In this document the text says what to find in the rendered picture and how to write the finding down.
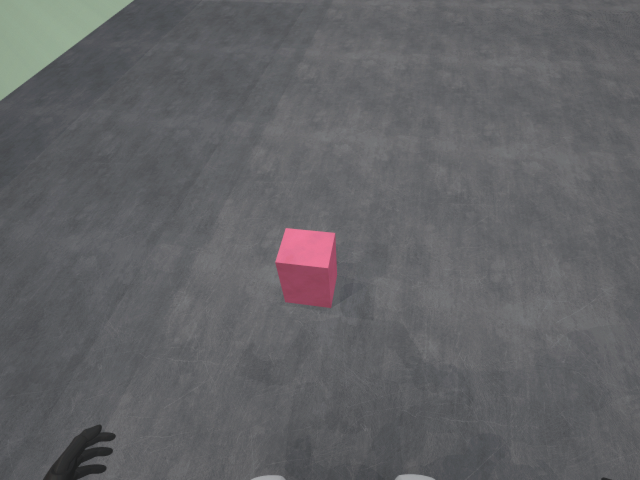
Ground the left robot hand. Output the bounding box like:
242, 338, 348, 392
43, 425, 116, 480

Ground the carton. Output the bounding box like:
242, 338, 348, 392
275, 228, 337, 308

